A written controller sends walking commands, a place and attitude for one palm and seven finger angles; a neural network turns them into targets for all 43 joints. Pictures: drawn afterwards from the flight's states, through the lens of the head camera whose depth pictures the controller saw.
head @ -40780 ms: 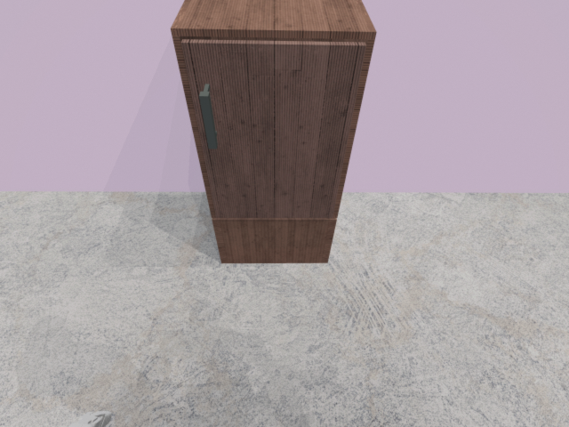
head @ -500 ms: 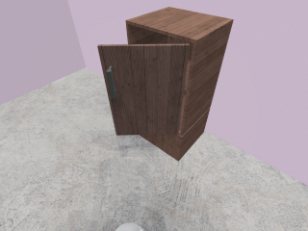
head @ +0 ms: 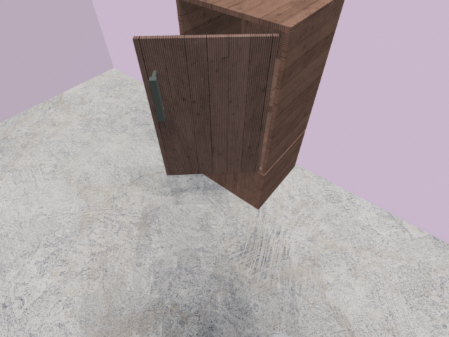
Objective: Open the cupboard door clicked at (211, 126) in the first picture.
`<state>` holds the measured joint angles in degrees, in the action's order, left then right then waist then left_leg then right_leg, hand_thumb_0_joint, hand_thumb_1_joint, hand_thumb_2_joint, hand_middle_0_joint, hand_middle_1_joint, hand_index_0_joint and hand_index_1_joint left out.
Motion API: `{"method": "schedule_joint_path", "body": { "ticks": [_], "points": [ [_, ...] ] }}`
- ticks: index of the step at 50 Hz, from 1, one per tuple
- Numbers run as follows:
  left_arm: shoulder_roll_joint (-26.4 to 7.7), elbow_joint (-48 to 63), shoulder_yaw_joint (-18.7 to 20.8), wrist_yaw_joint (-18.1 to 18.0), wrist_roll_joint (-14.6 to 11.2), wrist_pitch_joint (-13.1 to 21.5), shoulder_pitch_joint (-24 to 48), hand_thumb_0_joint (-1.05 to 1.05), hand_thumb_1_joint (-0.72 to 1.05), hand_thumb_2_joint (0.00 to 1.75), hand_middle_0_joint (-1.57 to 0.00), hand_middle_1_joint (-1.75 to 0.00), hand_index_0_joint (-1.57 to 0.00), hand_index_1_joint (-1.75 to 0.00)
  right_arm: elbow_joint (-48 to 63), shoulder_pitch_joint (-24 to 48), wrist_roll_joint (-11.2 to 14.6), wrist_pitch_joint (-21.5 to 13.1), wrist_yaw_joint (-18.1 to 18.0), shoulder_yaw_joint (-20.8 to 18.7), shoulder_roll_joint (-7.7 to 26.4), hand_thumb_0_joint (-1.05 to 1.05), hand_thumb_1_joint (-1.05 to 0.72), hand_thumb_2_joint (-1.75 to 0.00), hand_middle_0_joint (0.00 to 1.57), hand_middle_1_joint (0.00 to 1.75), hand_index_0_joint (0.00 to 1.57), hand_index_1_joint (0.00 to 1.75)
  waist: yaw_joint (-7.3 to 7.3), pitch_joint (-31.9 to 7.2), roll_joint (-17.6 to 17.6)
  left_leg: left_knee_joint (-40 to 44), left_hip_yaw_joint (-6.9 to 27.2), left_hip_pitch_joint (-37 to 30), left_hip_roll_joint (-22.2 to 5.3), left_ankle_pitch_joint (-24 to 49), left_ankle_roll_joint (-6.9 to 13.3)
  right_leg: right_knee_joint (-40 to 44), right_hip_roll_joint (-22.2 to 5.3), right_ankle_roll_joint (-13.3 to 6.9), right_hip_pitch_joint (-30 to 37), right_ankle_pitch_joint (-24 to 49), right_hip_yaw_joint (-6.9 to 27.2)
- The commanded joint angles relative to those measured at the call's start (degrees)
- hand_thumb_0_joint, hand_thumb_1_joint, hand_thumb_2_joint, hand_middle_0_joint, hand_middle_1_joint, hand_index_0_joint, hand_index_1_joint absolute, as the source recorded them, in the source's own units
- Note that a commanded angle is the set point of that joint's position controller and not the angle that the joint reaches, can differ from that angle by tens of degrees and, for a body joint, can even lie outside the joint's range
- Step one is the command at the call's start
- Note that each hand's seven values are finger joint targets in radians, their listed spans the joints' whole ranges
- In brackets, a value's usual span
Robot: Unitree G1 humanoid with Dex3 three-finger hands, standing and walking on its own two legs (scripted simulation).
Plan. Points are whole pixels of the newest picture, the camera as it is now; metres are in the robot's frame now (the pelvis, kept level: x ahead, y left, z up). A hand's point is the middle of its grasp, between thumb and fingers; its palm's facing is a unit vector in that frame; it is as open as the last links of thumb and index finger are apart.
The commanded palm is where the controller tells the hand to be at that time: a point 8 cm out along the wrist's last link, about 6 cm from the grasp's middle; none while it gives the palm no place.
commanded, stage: look again from close up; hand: left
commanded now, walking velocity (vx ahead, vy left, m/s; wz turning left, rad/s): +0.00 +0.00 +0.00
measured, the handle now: (158, 96) +0.79 +0.23 -0.03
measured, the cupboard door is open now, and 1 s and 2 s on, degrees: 41 41 41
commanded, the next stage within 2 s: shuffle to correct the standing spot in 0.46 s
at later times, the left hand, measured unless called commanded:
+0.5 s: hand out of the picture +0.10 +0.16 -0.17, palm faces +0.05 -0.98 -0.21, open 7.2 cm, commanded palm none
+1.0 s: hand out of the picture +0.09 +0.16 -0.19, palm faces +0.07 -0.99 -0.15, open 7.4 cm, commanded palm none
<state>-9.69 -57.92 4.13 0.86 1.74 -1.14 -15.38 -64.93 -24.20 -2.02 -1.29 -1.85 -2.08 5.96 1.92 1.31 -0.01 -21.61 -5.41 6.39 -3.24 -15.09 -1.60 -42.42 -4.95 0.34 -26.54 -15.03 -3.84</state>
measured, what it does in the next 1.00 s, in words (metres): walks ahead: right foot, then left foot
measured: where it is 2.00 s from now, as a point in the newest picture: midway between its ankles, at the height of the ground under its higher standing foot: (231, 324)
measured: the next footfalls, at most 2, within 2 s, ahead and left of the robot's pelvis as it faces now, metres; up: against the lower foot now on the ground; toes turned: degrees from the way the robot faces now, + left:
right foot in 0.06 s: +0.11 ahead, -0.14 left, +0.00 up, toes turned -5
left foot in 0.26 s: +0.08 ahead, +0.10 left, +0.00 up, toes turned +6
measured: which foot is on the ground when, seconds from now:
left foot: down 0.00-0.06, up 0.08-0.24, down 0.26-1.00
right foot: up 0.00-0.04, down 0.06-0.90, up 0.92-1.00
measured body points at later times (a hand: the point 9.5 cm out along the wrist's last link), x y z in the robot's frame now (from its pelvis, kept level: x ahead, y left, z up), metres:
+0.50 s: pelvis +0.08 -0.02 +0.00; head +0.09 -0.02 +0.45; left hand +0.10 +0.21 -0.16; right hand +0.10 -0.24 -0.16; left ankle +0.04 +0.09 -0.74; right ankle +0.07 -0.13 -0.74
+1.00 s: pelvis +0.14 +0.00 -0.01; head +0.16 +0.01 +0.44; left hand +0.09 +0.21 -0.18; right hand +0.10 -0.21 -0.17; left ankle +0.04 +0.09 -0.74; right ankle +0.09 -0.12 -0.69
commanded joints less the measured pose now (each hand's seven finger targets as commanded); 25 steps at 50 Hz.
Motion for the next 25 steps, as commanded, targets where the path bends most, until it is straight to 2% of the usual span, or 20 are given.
{"method": "schedule_joint_path", "body": {
  "ticks": [1, 2, 3, 4, 5, 6, 7, 8, 9, 10, 11, 12, 13, 14, 15, 16, 18, 19, 21, 25],
  "points": [
    [-2.1, 0.3, -0.1, -0.8, -0.4, 2.0, -6.1, 0.0, 0.9, 0.9, -0.2, -0.3, -0.2, -0.3, 2.3, -0.6, 0.3, 0.0, -0.2, -1.6, 7.3, 0.0, -0.9, -0.9, 0.2, 0.3, 0.2, 0.3, -3.72, 2.4, -2.4, -1.6, 5.7, 15.4, -6.8, -4.3, 5.5, 16.1, 1.7, -0.2, 21.6, 4.1, -0.5],
    [-5.4, -1.0, 0.4, -1.6, -0.3, 2.6, -9.9, 0.0, 0.9, 0.9, -0.2, -0.3, -0.2, -0.3, 2.7, -1.8, 0.8, 0.0, 0.0, -1.0, 4.3, 0.0, -0.9, -0.9, 0.2, 0.3, 0.2, 0.3, -4.89, -0.4, 6.5, -11.9, 0.7, 21.9, -1.6, -10.9, 2.8, 19.5, -7.6, -3.4, 29.2, 3.9, 11.4],
    [-9.7, -1.5, 1.0, -2.0, -0.5, 2.6, -12.1, 0.0, 0.9, 0.9, -0.2, -0.3, -0.2, -0.3, 4.1, -1.6, 1.1, 0.6, 0.1, -0.6, 2.7, 0.0, -0.9, -0.9, 0.2, 0.3, 0.2, 0.3, -5.06, -1.4, 15.2, -22.2, -1.1, 23.8, 1.4, -19.4, 1.7, 26.4, -16.0, -7.8, 27.3, 3.2, 21.7],
    [-9.3, -1.3, 0.7, -2.3, -0.7, 2.5, -10.3, 0.0, 0.9, 0.9, -0.2, -0.3, -0.2, -0.3, 4.2, -0.8, 0.9, 1.2, -0.1, -0.8, 3.9, 0.0, -0.9, -0.9, 0.2, 0.3, 0.2, 0.3, -4.66, -2.2, 12.5, -29.4, 2.4, 21.5, 0.0, -19.6, 1.9, 29.4, -16.2, -10.4, 21.9, -2.9, 23.0],
    [-8.4, -0.6, 0.8, -2.5, -0.7, 2.5, -5.9, 0.0, 0.9, 0.9, -0.2, -0.3, -0.2, -0.3, 4.2, -0.1, 0.9, 1.6, 0.1, -0.9, 4.0, 0.0, -0.9, -0.9, 0.2, 0.3, 0.2, 0.3, -3.1, -0.8, 14.9, -33.1, 3.7, 21.6, -0.8, -16.4, 2.1, 30.7, -14.5, -10.7, 18.4, -4.7, 22.7],
    [-6.5, 0.0, 0.5, -3.0, -0.7, 2.1, -1.7, 0.0, 0.9, 0.9, -0.2, -0.3, -0.2, -0.3, 3.8, -0.2, 0.9, 1.7, 0.2, -1.0, 4.4, 0.0, -0.9, -0.9, 0.2, 0.3, 0.2, 0.3, -1.72, 0.8, 14.7, -33.3, 4.2, 19.9, -2.2, -13.8, 2.2, 30.5, -13.3, -10.7, 14.9, -4.1, 18.6],
    [-5.1, 1.1, 0.1, -3.1, -0.4, 1.9, 1.9, 0.0, 0.9, 0.9, -0.2, -0.3, -0.2, -0.3, 3.1, -0.6, 0.9, 1.8, 0.4, -0.8, 4.0, 0.0, -0.9, -0.9, 0.2, 0.3, 0.2, 0.3, -0.32, 1.8, 11.0, -30.8, 3.9, 16.2, -2.7, -11.3, 1.9, 29.6, -11.0, -9.6, 11.0, -0.9, 12.6],
    [-4.5, 1.5, -0.1, -3.1, -0.2, 1.9, 3.4, 0.0, 0.9, 0.9, -0.2, -0.3, -0.2, -0.3, 2.8, -1.0, 0.9, 1.8, 0.4, -0.6, 2.9, 0.0, -0.9, -0.9, 0.2, 0.3, 0.2, 0.3, 0.35, 1.7, 8.5, -25.5, 3.0, 12.8, -2.3, -10.3, 1.5, 28.5, -9.6, -8.9, 9.0, 1.8, 9.4],
    [-4.7, 1.6, -0.1, -3.1, -0.2, 1.8, 4.0, 0.0, 0.9, 0.9, -0.2, -0.3, -0.2, -0.3, 2.4, -1.8, 0.9, 1.8, 0.4, -0.3, 2.1, 0.0, -0.9, -0.9, 0.2, 0.3, 0.2, 0.3, 0.63, 1.4, 6.9, -19.3, 2.1, 10.1, -1.7, -7.7, 1.1, 27.1, -8.5, -8.5, 8.8, 2.6, 7.7],
    [-4.8, 1.3, -0.3, -3.0, -0.6, 1.7, 4.0, 0.0, 0.9, 0.9, -0.2, -0.3, -0.2, -0.3, 1.8, -3.1, 0.9, 1.6, 0.3, 0.1, 1.7, 0.0, -0.9, -0.9, 0.2, 0.3, 0.2, 0.3, 0.96, 0.5, 6.2, -11.7, 1.5, 5.9, -1.1, -2.6, 0.8, 25.1, -7.2, -7.5, 7.9, 0.1, 6.7],
    [-4.2, 0.8, -0.6, -2.8, -0.9, 1.7, 4.0, 0.0, 0.9, 0.9, -0.2, -0.3, -0.2, -0.3, 0.9, -4.3, 1.0, 1.1, 0.3, 0.1, 1.5, 0.0, -0.9, -0.9, 0.2, 0.3, 0.2, 0.3, 1.22, 0.2, 4.1, -4.5, 1.5, 1.9, -0.6, 3.0, 0.6, 22.2, -5.3, -5.9, 7.2, -0.5, 5.2],
    [-2.5, 0.5, -1.3, -2.5, -1.4, 1.6, 2.5, 0.0, 0.9, 0.9, -0.2, -0.3, -0.2, -0.3, 0.8, -3.6, 0.8, 0.5, 0.1, 0.3, 3.2, 0.0, -0.9, -0.9, 0.2, 0.3, 0.2, 0.3, 0.16, 1.0, -1.9, 0.2, 5.2, 1.3, -2.6, 5.4, 1.2, 19.4, -2.8, -3.7, 5.7, -0.6, 4.4],
    [-1.5, 0.6, -1.6, -2.3, -1.5, 1.4, 1.6, 0.0, 0.9, 0.9, -0.2, -0.3, -0.2, -0.3, 1.7, -1.2, 0.4, 0.0, 0.0, 0.1, 5.5, 0.0, -0.9, -0.9, 0.2, 0.3, 0.2, 0.3, -1.27, 2.1, -7.5, 4.2, 9.9, 6.8, -7.2, 5.3, 2.9, 18.4, -0.1, -1.6, 9.2, 0.2, 2.6],
    [-1.6, 0.3, -1.7, -2.2, -1.3, 1.5, 1.4, 0.0, 0.9, 0.9, -0.2, -0.3, -0.2, -0.3, 2.7, 2.5, 0.5, 0.0, -0.1, 0.2, 6.6, 0.0, -0.9, -0.9, 0.2, 0.3, 0.2, 0.3, -2.46, 3.0, -7.3, 5.0, 10.4, 12.3, -8.0, 3.9, 3.8, 18.9, 0.6, -0.8, 14.8, 2.7, 1.9],
    [-1.9, -0.9, -1.6, -2.3, -1.0, 1.6, 1.2, 0.0, 0.9, 0.9, -0.2, -0.3, -0.2, -0.3, 2.4, 4.5, 0.6, -0.3, 0.0, 0.3, 5.9, 0.0, -0.9, -0.9, 0.2, 0.3, 0.2, 0.3, -2.81, 3.5, -8.7, 5.4, 8.9, 12.8, -6.7, 7.7, 3.4, 17.7, 0.2, -0.7, 17.6, 7.2, 1.5],
    [-2.2, -1.8, -1.8, -2.3, -1.0, 1.8, -0.2, 0.0, 0.9, 0.9, -0.2, -0.3, -0.2, -0.3, 2.4, 5.2, 0.8, -0.5, -0.2, 0.4, 5.8, 0.0, -0.9, -0.9, 0.2, 0.3, 0.2, 0.3, -3.27, 3.1, -9.1, 4.0, 7.4, 11.2, -5.9, 13.7, 3.0, 17.6, -0.4, -0.8, 18.7, 11.1, 2.0],
    [-2.8, -3.4, -2.3, -2.4, -1.2, 2.4, -1.6, 0.0, 0.9, 0.9, -0.2, -0.3, -0.2, -0.3, 1.8, 5.0, 1.0, -0.6, -0.4, 0.6, 5.4, 0.0, -0.9, -0.9, 0.2, 0.3, 0.2, 0.3, -2.7, -0.5, -4.9, 2.0, 5.3, 5.2, -4.9, 19.9, 2.3, 18.8, -1.8, -1.1, 19.7, 16.7, 2.5],
    [-2.9, -3.8, -2.5, -2.5, -1.2, 2.5, -1.7, 0.0, 0.9, 0.9, -0.2, -0.3, -0.2, -0.3, 1.4, 4.8, 1.1, -0.5, -0.5, 0.6, 5.7, 0.0, -0.9, -0.9, 0.2, 0.3, 0.2, 0.3, -2.26, -1.2, -2.9, 1.6, 5.0, 3.1, -4.8, 20.6, 2.1, 19.3, -2.1, -1.2, 19.4, 18.2, 2.5],
    [-3.2, -4.2, -2.7, -2.6, -1.0, 2.7, -1.5, 0.0, 0.9, 0.9, -0.2, -0.3, -0.2, -0.3, 1.0, 4.7, 1.2, -0.3, -0.5, 0.5, 6.1, 0.0, -0.9, -0.9, 0.2, 0.3, 0.2, 0.3, -1.71, -1.8, -1.1, 1.4, 4.6, 1.1, -4.8, 22.2, 1.9, 19.6, -2.4, -1.3, 19.3, 21.2, 2.5],
    [-3.7, -4.8, -3.0, -2.9, -1.0, 2.7, -2.4, 0.0, 0.9, 0.9, -0.2, -0.3, -0.2, -0.3, 0.5, 5.7, 1.2, 0.1, -0.5, 0.6, 7.0, 0.0, -0.9, -0.9, 0.2, 0.3, 0.2, 0.3, -1.65, -1.5, 0.1, 1.6, 4.0, -0.6, -4.6, 21.2, 1.8, 20.1, -2.9, -1.3, 19.3, 22.6, 2.6]
  ]
}}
